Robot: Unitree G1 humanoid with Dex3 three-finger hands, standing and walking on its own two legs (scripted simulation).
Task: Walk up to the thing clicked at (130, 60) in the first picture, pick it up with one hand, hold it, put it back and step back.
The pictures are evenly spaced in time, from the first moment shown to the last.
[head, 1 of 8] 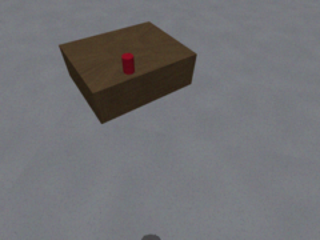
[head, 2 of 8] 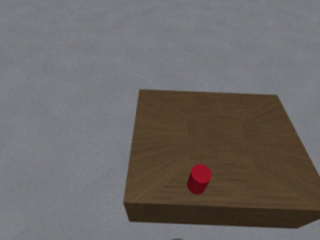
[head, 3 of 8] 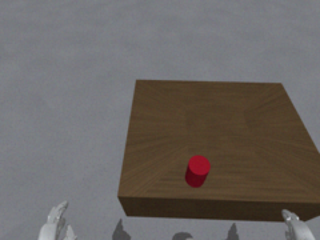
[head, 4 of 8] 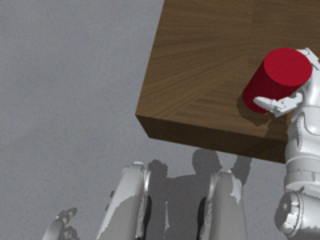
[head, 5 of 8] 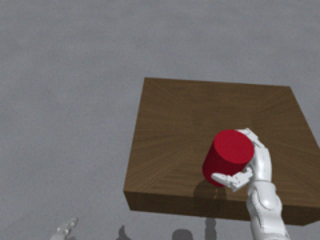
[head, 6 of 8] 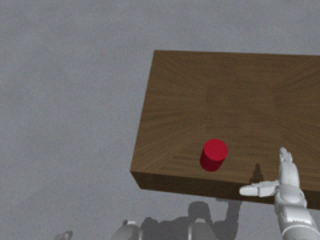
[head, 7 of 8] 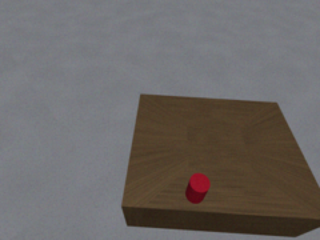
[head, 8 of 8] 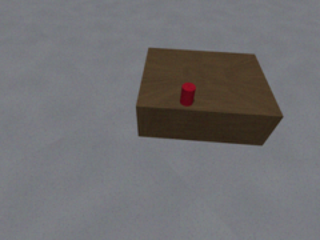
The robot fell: no
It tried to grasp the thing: yes
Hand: right
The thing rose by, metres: 0.38
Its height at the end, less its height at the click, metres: +0.00
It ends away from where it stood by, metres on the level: 0.02
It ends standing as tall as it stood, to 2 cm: yes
